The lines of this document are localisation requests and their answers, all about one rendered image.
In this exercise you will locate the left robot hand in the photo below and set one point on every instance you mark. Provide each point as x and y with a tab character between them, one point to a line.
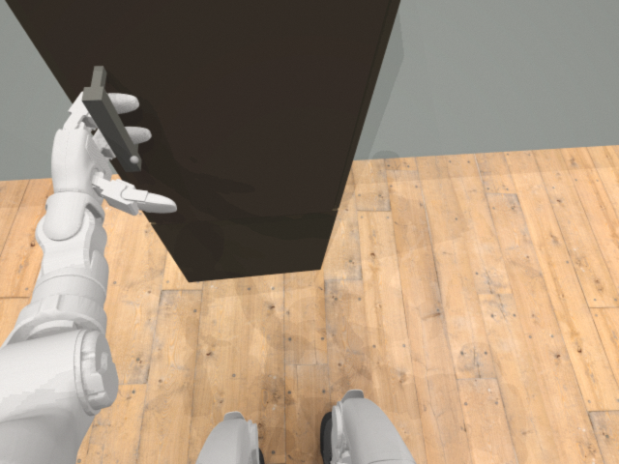
76	158

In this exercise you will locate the handle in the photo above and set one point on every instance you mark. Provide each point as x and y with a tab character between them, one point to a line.
104	114

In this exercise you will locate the left robot thigh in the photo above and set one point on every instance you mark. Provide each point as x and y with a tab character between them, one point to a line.
231	442

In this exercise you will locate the cupboard door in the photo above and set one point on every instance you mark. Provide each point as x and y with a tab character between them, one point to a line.
251	104

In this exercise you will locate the left robot forearm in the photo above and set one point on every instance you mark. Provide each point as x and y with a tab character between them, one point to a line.
71	287

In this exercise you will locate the right robot thigh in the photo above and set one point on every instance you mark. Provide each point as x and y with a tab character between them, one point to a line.
363	429

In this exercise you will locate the robot thigh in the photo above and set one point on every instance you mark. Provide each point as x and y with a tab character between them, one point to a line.
363	429
231	442

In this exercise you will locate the left robot upper arm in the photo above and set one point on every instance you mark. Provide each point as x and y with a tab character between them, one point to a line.
51	388

